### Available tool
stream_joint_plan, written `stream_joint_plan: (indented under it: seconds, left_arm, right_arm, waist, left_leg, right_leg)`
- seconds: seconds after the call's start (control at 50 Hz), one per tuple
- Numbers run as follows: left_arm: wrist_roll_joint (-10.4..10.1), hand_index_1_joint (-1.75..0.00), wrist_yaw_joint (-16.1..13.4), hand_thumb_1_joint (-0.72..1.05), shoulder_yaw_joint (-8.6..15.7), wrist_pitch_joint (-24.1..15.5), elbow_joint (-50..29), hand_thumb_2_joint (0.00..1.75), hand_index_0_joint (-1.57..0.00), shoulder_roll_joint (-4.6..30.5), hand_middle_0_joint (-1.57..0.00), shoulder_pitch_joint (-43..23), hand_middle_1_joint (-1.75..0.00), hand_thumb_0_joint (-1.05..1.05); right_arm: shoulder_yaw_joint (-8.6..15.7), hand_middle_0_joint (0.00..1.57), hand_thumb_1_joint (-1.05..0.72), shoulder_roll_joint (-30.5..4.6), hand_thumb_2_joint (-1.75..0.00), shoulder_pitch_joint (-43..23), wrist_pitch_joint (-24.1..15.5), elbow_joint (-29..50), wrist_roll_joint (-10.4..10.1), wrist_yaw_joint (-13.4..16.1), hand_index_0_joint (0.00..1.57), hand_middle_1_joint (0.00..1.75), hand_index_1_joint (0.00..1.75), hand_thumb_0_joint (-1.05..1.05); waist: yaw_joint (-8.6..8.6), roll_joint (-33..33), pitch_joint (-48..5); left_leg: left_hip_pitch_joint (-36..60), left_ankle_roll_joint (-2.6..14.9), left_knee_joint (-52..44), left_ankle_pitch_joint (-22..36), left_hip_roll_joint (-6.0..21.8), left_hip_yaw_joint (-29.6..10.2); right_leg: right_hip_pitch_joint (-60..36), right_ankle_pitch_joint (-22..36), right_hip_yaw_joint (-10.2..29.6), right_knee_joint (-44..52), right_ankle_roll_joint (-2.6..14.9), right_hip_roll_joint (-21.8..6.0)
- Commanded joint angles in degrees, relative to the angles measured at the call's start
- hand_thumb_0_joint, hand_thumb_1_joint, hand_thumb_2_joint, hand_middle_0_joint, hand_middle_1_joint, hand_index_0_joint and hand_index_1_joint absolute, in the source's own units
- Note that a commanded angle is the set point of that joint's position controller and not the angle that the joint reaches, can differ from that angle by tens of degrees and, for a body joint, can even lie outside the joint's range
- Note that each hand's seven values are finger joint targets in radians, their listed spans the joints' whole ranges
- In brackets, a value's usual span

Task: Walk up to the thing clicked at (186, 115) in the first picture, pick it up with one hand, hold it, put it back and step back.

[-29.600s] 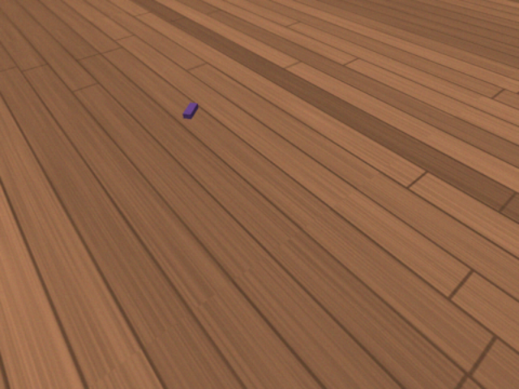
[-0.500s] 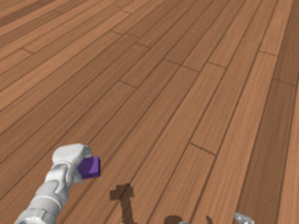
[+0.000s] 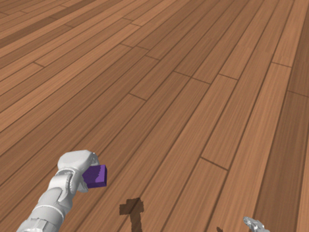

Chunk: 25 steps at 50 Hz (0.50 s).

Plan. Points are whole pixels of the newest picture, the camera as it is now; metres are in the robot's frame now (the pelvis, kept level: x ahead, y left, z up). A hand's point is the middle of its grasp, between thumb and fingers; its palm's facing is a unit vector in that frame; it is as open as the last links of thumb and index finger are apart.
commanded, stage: hold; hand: left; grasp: from above
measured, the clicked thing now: (82, 178) +0.31 +0.23 -0.09
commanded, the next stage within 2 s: crouch in 1.38 s
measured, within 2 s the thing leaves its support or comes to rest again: neither
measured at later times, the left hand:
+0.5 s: hand (81, 181) +0.28 +0.21 -0.04, palm faces -0.46 -0.06 -0.88, open 8.3 cm
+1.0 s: hand (78, 181) +0.27 +0.22 -0.03, palm faces -0.48 -0.07 -0.88, open 8.3 cm
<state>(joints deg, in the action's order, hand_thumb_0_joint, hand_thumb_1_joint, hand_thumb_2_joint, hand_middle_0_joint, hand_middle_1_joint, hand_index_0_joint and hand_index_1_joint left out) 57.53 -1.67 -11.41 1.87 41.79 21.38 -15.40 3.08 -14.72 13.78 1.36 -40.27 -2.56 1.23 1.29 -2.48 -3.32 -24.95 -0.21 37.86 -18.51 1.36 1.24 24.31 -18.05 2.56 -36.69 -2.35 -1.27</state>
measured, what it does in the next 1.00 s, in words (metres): stands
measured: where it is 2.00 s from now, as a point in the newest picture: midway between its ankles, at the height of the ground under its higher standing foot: outside the picture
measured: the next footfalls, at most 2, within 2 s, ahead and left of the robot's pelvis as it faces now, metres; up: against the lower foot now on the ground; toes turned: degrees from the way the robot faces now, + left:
none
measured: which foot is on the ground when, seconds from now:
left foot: down 0.00-1.00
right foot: down 0.00-1.00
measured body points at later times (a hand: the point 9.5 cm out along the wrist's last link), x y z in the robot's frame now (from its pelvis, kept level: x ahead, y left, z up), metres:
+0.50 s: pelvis -0.01 -0.01 +0.01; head +0.01 -0.03 +0.46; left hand +0.30 +0.21 +0.01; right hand +0.12 -0.27 -0.11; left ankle +0.01 +0.12 -0.72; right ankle +0.01 -0.15 -0.72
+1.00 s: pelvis -0.01 +0.00 +0.01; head +0.00 -0.03 +0.46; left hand +0.30 +0.22 +0.02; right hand +0.14 -0.25 -0.10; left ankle +0.01 +0.12 -0.72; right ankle +0.01 -0.15 -0.72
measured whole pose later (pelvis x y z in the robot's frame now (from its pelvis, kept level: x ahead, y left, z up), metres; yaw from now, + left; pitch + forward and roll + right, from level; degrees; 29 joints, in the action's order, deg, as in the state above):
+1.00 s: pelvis -0.01 +0.00 +0.01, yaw +0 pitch +1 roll +0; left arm 57.3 3.6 -12.0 1.4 34.6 22.1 -12.5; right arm 1.7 -14.3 10.8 3.2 -38.3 -3.7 2.4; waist -0.4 -2.8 -0.5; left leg -17.0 -0.3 29.6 -14.0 1.1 1.6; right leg 17.2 -14.2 2.8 -29.8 -2.1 -1.5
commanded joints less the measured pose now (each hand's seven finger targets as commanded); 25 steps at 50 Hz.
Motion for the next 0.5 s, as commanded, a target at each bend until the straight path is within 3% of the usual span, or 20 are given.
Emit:
stream_joint_plan:
  seconds: [0.0, 0.06, 0.12, 0.16, 0.26, 0.34, 0.48]
  left_arm:
    - [0.7, -0.32, -2.6, 0.82, 5.9, -0.5, -14.1, 0.49, -1.20, 13.0, -1.20, -20.2, -0.31, 0.00]
    - [0.9, -0.31, -3.0, 0.81, 6.8, -0.5, -14.6, 0.51, -1.19, 13.5, -1.20, -20.0, -0.30, 0.00]
    - [1.1, -0.33, -3.0, 0.84, 5.6, -0.2, -14.0, 0.53, -1.21, 12.2, -1.22, -19.8, -0.32, 0.00]
    - [1.3, -0.33, -2.9, 0.83, 5.8, 0.0, -14.2, 0.54, -1.21, 12.5, -1.23, -19.3, -0.32, 0.00]
    - [0.5, -0.33, -1.7, 0.84, 5.9, -0.4, -15.8, 0.51, -1.22, 12.8, -1.22, -19.4, -0.32, 0.00]
    - [0.3, -0.33, -1.2, 0.86, 5.9, -0.1, -15.7, 0.47, -1.22, 12.4, -1.22, -17.4, -0.33, 0.00]
    - [0.3, -0.34, -0.4, 0.83, 5.9, -0.5, -18.1, 0.50, -1.20, 13.2, -1.20, -19.4, -0.34, 0.00]
  right_arm:
    - [2.3, 0.20, -0.89, -8.2, -0.90, -2.6, -1.6, 7.7, 0.2, 0.7, 0.20, 0.30, 0.30, 0.00]
    - [2.5, 0.20, -0.89, -8.3, -0.90, -2.7, -1.4, 7.6, 0.2, 0.6, 0.20, 0.30, 0.30, 0.00]
    - [2.4, 0.20, -0.89, -8.4, -0.90, -2.7, -1.2, 7.6, 0.3, 0.5, 0.20, 0.30, 0.30, 0.00]
    - [2.3, 0.20, -0.89, -8.0, -0.90, -3.2, -1.0, 7.6, 0.2, 0.6, 0.20, 0.30, 0.30, 0.00]
    - [2.2, 0.20, -0.89, -8.1, -0.90, -4.5, -0.8, 8.2, 0.0, 0.8, 0.20, 0.30, 0.30, 0.00]
    - [2.0, 0.20, -0.89, -7.9, -0.90, -5.5, -0.8, 8.6, -0.1, 1.0, 0.20, 0.30, 0.30, 0.00]
    - [1.6, 0.20, -0.89, -7.8, -0.90, -5.9, -0.7, 8.8, -0.2, 1.3, 0.20, 0.30, 0.30, 0.00]
  waist:
    - [-0.20, 0.2, -15.0]
    - [-0.37, 0.1, -15.9]
    - [0.38, 0.8, -15.6]
    - [-0.21, 0.8, -15.4]
    - [-0.32, 1.6, -14.1]
    - [-0.81, 1.3, -13.0]
    - [-0.92, 0.7, -13.7]
  left_leg:
    - [10.5, 0.10, -5.4, 15.7, -2.1, 0.2]
    - [11.4, 0.18, -5.5, 16.0, -2.2, 0.4]
    - [12.2, 0.19, -5.6, 17.3, -2.0, 0.2]
    - [12.0, 0.41, -6.0, 17.5, -2.1, 0.4]
    - [12.3, 0.77, -7.5, 12.6, -2.5, 0.7]
    - [12.5, 0.69, -8.5, 12.1, -2.4, 0.7]
    - [13.9, 0.57, -9.3, 13.6, -1.9, 0.3]
  right_leg:
    - [-4.6, 13.7, -2.1, 5.1, 2.65, 3.2]
    - [-5.8, 13.9, -2.0, 5.4, 2.48, 3.1]
    - [-5.8, 15.1, -2.2, 5.6, 2.38, 3.2]
    - [-6.2, 15.5, -2.0, 5.9, 2.38, 3.0]
    - [-6.5, 11.2, -1.6, 8.0, 2.08, 2.7]
    - [-6.8, 10.5, -1.8, 8.5, 2.25, 2.6]
    - [-8.0, 11.3, -2.2, 8.8, 2.47, 3.0]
